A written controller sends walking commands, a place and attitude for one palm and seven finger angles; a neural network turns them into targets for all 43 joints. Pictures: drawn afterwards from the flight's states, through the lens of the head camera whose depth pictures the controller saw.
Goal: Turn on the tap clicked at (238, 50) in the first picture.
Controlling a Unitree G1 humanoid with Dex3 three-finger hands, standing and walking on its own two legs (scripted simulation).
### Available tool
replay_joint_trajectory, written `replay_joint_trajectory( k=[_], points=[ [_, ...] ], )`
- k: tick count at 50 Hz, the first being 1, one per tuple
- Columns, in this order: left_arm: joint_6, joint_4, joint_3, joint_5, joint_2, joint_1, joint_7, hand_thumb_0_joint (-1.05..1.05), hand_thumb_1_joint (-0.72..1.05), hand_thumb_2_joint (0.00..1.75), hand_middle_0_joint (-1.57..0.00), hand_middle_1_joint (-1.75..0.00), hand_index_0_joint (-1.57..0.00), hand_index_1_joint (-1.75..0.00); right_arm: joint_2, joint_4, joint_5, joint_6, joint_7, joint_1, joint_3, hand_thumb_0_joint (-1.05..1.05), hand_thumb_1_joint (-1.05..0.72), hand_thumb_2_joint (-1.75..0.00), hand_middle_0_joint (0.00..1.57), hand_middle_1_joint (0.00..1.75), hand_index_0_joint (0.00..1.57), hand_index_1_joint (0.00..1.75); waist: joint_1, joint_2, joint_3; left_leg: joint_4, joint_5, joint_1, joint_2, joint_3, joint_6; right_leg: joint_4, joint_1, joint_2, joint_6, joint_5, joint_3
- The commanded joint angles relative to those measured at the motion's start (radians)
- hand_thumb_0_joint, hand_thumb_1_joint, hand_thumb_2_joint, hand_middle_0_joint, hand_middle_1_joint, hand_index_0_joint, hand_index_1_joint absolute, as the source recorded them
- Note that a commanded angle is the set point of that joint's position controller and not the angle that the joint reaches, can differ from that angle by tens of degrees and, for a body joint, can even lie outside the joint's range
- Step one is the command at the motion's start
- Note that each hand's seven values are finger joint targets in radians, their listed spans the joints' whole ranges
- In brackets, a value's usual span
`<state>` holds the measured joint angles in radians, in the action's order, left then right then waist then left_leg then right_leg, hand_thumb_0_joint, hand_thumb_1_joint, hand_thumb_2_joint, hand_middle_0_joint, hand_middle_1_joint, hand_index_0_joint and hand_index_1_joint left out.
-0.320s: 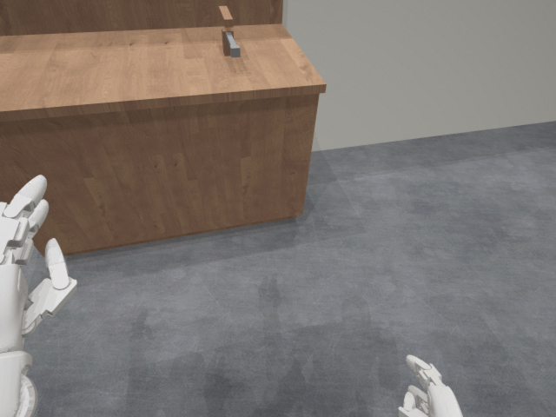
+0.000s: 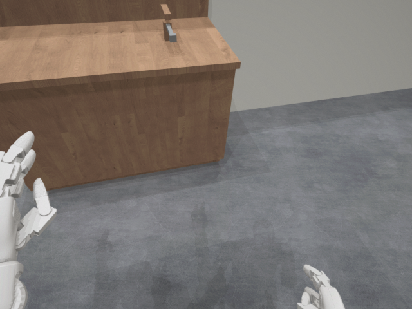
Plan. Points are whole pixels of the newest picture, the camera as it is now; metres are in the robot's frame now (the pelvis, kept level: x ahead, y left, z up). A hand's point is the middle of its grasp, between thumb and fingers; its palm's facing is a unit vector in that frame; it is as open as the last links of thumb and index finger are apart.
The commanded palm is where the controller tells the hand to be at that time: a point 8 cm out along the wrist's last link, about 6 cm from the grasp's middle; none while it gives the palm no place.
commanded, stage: look at it before walking up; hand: left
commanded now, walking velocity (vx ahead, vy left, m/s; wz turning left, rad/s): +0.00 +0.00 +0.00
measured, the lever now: (172, 37) +1.11 +0.21 +0.05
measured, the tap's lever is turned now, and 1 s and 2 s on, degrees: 0 0 0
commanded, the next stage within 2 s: walk to a spot facing it in 0.08 s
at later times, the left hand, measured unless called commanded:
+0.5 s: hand (77, 193) +0.24 +0.22 +0.16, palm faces +0.43 -0.83 -0.36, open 7.4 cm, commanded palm +0.20 +0.25 +0.18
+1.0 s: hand (147, 116) +0.42 +0.15 +0.17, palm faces +0.27 -0.88 -0.40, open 7.4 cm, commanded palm +0.36 +0.20 +0.18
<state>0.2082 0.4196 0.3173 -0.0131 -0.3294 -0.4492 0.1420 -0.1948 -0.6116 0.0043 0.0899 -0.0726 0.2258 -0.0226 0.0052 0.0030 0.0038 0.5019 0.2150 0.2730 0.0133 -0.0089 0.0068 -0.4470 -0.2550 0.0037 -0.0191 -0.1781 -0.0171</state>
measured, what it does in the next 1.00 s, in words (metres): walks ahead: left foot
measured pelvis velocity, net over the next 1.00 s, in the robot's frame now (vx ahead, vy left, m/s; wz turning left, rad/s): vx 0.16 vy -0.05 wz -0.17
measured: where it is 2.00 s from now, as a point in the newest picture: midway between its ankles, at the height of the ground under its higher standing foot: (238, 282)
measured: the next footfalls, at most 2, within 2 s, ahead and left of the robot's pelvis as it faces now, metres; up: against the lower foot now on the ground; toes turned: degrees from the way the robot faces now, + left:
left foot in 0.76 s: +0.17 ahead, +0.10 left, +0.00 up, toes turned +3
right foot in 1.10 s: +0.28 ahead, -0.20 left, +0.00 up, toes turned -21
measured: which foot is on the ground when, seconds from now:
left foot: down 0.00-0.52, up 0.54-0.74, down 0.76-1.00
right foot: down 0.00-0.78, up 0.80-1.00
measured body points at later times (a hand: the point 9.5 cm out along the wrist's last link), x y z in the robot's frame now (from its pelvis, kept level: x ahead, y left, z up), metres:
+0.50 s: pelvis +0.03 -0.02 -0.01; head +0.00 -0.02 +0.44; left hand +0.22 +0.26 +0.18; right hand +0.17 -0.25 -0.10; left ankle +0.03 +0.11 -0.74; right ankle +0.04 -0.14 -0.74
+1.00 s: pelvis +0.16 -0.05 +0.00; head +0.17 -0.05 +0.45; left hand +0.40 +0.20 +0.19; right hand +0.27 -0.27 -0.10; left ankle +0.13 +0.10 -0.74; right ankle +0.18 -0.17 -0.69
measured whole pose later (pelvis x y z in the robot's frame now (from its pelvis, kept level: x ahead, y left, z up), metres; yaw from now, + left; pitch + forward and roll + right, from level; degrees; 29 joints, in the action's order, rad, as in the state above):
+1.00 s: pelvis +0.16 -0.05 +0.00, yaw -10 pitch +0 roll +0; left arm 0.22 0.48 0.35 0.00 -0.35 -0.44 0.15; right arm -0.13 -0.62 -0.01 0.10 -0.06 0.24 -0.04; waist -0.01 0.00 -0.01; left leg 0.50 0.33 0.15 0.14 -0.19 -0.05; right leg -0.94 -0.51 -0.08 -0.01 -0.36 0.12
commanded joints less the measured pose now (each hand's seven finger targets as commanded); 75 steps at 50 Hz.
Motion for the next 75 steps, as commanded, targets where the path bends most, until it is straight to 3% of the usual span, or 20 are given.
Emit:
replay_joint_trajectory(
  k=[1, 12, 18, 22, 24, 26, 28, 32, 36, 37, 38, 40, 46, 53, 54, 56, 57, 64, 71, 75],
  points=[
    [0.067, 0.215, 0.1, -0.004, -0.156, 0.068, 0.016, 0.0, 0.9, 0.9, -0.2, -0.3, -0.2, -0.3, -0.121, 0.16, -0.002, 0.059, -0.012, -0.098, 0.046, 0.0, -0.9, -0.9, 0.2, 0.3, 0.2, 0.3, 0.0, -0.063, 0.089, -0.133, 0.025, 0.047, 0.054, 0.036, 0.004, 0.059, 0.097, -0.026, 0.015, 0.017, -0.037],
    [0.066, 0.21, 0.098, -0.006, -0.16, 0.08, 0.019, 0.0, 0.9, 0.9, -0.2, -0.3, -0.2, -0.3, -0.126, 0.155, -0.009, 0.052, -0.015, -0.096, 0.051, 0.0, -0.9, -0.9, 0.2, 0.3, 0.2, 0.3, -0.007, -0.03, 0.095, -0.12, 0.24, 0.037, 0.073, 0.04, 0.021, 0.043, 0.033, -0.036, 0.038, -0.185, -0.066],
    [0.057, 0.217, 0.087, 0.012, -0.14, 0.127, 0.032, 0.0, 0.9, 0.9, -0.2, -0.3, -0.2, -0.3, -0.132, 0.154, -0.01, 0.043, -0.032, -0.09, 0.047, 0.0, -0.9, -0.9, 0.2, 0.3, 0.2, 0.3, -0.02, -0.191, 0.007, -0.24, 0.546, 0.076, 0.232, 0.237, 0.109, -0.19, -0.086, 0.036, 0.04, -0.269, 0.055],
    [0.055, 0.184, 0.074, 0.019, -0.137, 0.132, 0.03, 0.0, 0.9, 0.9, -0.2, -0.3, -0.2, -0.3, -0.132, 0.142, -0.015, 0.044, -0.029, -0.085, 0.048, 0.0, -0.9, -0.9, 0.2, 0.3, 0.2, 0.3, -0.014, -0.177, 0.015, -0.152, 0.441, 0.106, 0.224, 0.135, 0.092, -0.114, -0.001, 0.016, 0.049, -0.24, 0.077],
    [0.053, 0.182, 0.078, 0.019, -0.148, 0.148, 0.027, 0.0, 0.9, 0.9, -0.2, -0.3, -0.2, -0.3, -0.128, 0.149, -0.015, 0.041, -0.025, -0.09, 0.051, 0.0, -0.9, -0.9, 0.2, 0.3, 0.2, 0.3, -0.011, -0.058, -0.016, 0.01, 0.444, 0.19, 0.135, 0.018, 0.049, -0.011, 0.015, -0.044, 0.098, -0.341, -0.064],
    [0.055, 0.172, 0.089, 0.019, -0.175, 0.163, 0.027, 0.0, 0.9, 0.9, -0.2, -0.3, -0.2, -0.3, -0.109, 0.143, -0.012, 0.044, -0.017, -0.097, 0.045, 0.0, -0.9, -0.9, 0.2, 0.3, 0.2, 0.3, 0.0, 0.222, -0.042, 0.323, 0.321, 0.323, 0.018, -0.098, 0.0, 0.175, 0.053, -0.247, 0.215, -0.482, -0.467],
    [0.071, 0.208, 0.101, 0.019, -0.2, 0.196, 0.035, 0.0, 0.9, 0.9, -0.2, -0.3, -0.2, -0.3, -0.115, 0.145, -0.007, 0.05, -0.01, -0.116, 0.046, 0.0, -0.9, -0.9, 0.2, 0.3, 0.2, 0.3, 0.006, 0.172, -0.034, 0.534, 0.325, 0.427, 0.047, -0.015, -0.014, 0.232, 0.146, -0.355, 0.307, -0.349, -0.605],
    [0.096, 0.259, 0.154, 0.015, -0.219, 0.109, 0.039, 0.0, 0.9, 0.9, -0.2, -0.3, -0.2, -0.3, -0.086, 0.134, -0.015, 0.026, -0.002, -0.108, 0.025, 0.0, -0.9, -0.9, 0.2, 0.3, 0.2, 0.3, 0.002, 0.094, 0.051, 0.31, 0.252, 0.275, 0.09, -0.032, -0.006, 0.086, 0.162, -0.262, 0.259, 0.113, -0.293],
    [0.096, 0.275, 0.149, -0.01, -0.187, 0.06, 0.037, 0.0, 0.9, 0.9, -0.2, -0.3, -0.2, -0.3, -0.092, 0.153, -0.019, 0.026, -0.013, -0.083, 0.037, 0.0, -0.9, -0.9, 0.2, 0.3, 0.2, 0.3, -0.018, 0.016, 0.124, -0.028, -0.032, -0.124, 0.027, -0.161, -0.008, -0.085, 0.033, -0.11, 0.139, 0.053, -0.087],
    [0.101, 0.312, 0.137, -0.015, -0.173, 0.07, 0.037, 0.0, 0.9, 0.9, -0.2, -0.3, -0.2, -0.3, -0.118, 0.154, -0.014, 0.03, -0.02, -0.06, 0.054, 0.0, -0.9, -0.9, 0.2, 0.3, 0.2, 0.3, -0.034, -0.09, 0.163, -0.087, -0.037, -0.278, 0.09, -0.068, 0.023, -0.254, -0.061, -0.074, 0.1, 0.056, -0.055],
    [0.109, 0.328, 0.139, -0.019, -0.172, 0.05, 0.04, 0.0, 0.9, 0.9, -0.2, -0.3, -0.2, -0.3, -0.145, 0.159, -0.014, 0.027, -0.02, -0.067, 0.065, 0.0, -0.9, -0.9, 0.2, 0.3, 0.2, 0.3, -0.034, -0.299, 0.169, -0.137, -0.02, -0.428, 0.303, 0.225, 0.107, -0.456, -0.302, 0.004, 0.041, -0.226, 0.026],
    [0.107, 0.257, 0.15, -0.005, -0.203, 0.042, 0.038, 0.0, 0.9, 0.9, -0.2, -0.3, -0.2, -0.3, -0.118, 0.149, -0.013, 0.035, -0.011, -0.075, 0.055, 0.0, -0.9, -0.9, 0.2, 0.3, 0.2, 0.3, -0.037, -0.236, 0.079, -0.253, 0.105, -0.316, 0.478, 0.451, 0.235, -0.737, -0.434, -0.023, 0.031, -0.393, -0.005],
    [0.081, 0.292, 0.112, 0.015, -0.16, 0.084, 0.025, 0.0, 0.9, 0.9, -0.2, -0.3, -0.2, -0.3, -0.117, 0.12, -0.01, 0.063, -0.005, -0.066, 0.06, 0.0, -0.9, -0.9, 0.2, 0.3, 0.2, 0.3, -0.014, -0.216, -0.011, -0.236, 0.001, -0.138, 0.34, 0.031, 0.152, -0.57, -0.359, -0.102, 0.005, -0.197, 0.104],
    [0.063, 0.221, 0.168, 0.004, -0.19, 0.052, 0.021, 0.0, 0.9, 0.9, -0.2, -0.3, -0.2, -0.3, -0.103, 0.129, -0.011, 0.052, -0.006, -0.081, 0.061, 0.0, -0.9, -0.9, 0.2, 0.3, 0.2, 0.3, 0.003, -0.163, 0.071, 0.063, -0.14, -0.052, 0.264, -0.171, 0.082, -0.122, 0.08, 0.001, 0.01, -0.058, 0.278],
    [0.054, 0.211, 0.152, 0.002, -0.178, 0.045, 0.02, 0.0, 0.9, 0.9, -0.2, -0.3, -0.2, -0.3, -0.089, 0.135, -0.003, 0.048, -0.006, -0.082, 0.06, 0.0, -0.9, -0.9, 0.2, 0.3, 0.2, 0.3, 0.012, -0.067, 0.111, 0.247, -0.127, 0.011, 0.208, -0.208, 0.063, -0.06, 0.188, -0.019, 0.027, -0.042, 0.228],
    [0.048, 0.231, 0.239, 0.004, -0.279, 0.049, 0.031, 0.0, 0.9, 0.9, -0.2, -0.3, -0.2, -0.3, -0.069, 0.159, 0.001, 0.043, 0.003, -0.116, 0.059, 0.0, -0.9, -0.9, 0.2, 0.3, 0.2, 0.3, 0.022, 0.357, 0.189, 0.808, 0.362, 0.427, 0.018, -0.131, 0.004, 0.093, 0.404, -0.403, 0.22, 0.156, -0.475],
    [0.059, 0.273, 0.246, -0.002, -0.279, 0.074, 0.032, 0.0, 0.9, 0.9, -0.2, -0.3, -0.2, -0.3, -0.077, 0.145, -0.009, 0.041, 0.007, -0.127, 0.055, 0.0, -0.9, -0.9, 0.2, 0.3, 0.2, 0.3, 0.013, 0.235, 0.171, 0.903, 0.348, 0.452, 0.062, 0.001, -0.002, 0.115, 0.362, -0.455, 0.237, 0.172, -0.481],
    [0.107, 0.347, 0.244, -0.004, -0.246, -0.038, 0.028, 0.0, 0.9, 0.9, -0.2, -0.3, -0.2, -0.3, -0.082, 0.12, -0.003, -0.017, 0.016, -0.137, 0.066, 0.0, -0.9, -0.9, 0.2, 0.3, 0.2, 0.3, -0.03, 0.093, 0.103, 0.732, 0.107, 0.407, 0.133, -0.007, -0.044, 0.073, 0.205, -0.361, 0.153, 0.417, 0.05],
    [0.092, 0.324, 0.227, -0.011, -0.213, -0.07, 0.059, 0.0, 0.9, 0.9, -0.2, -0.3, -0.2, -0.3, -0.071, 0.17, -0.014, -0.005, 0.006, -0.096, 0.074, 0.0, -0.9, -0.9, 0.2, 0.3, 0.2, 0.3, 0.016, 0.125, 0.101, 0.188, 0.013, 0.155, 0.044, -0.2, -0.011, -0.001, 0.193, -0.314, 0.132, 0.536, 0.117],
    [0.092, 0.332, 0.171, -0.01, -0.204, 0.054, 0.063, 0.0, 0.9, 0.9, -0.2, -0.3, -0.2, -0.3, -0.1, 0.172, -0.007, -0.002, -0.014, -0.05, 0.091, 0.0, -0.9, -0.9, 0.2, 0.3, 0.2, 0.3, -0.04, 0.015, 0.174, -0.028, -0.137, -0.204, 0.024, -0.177, 0.03, -0.319, 0.061, -0.239, 0.05, 0.377, 0.173]
  ],
)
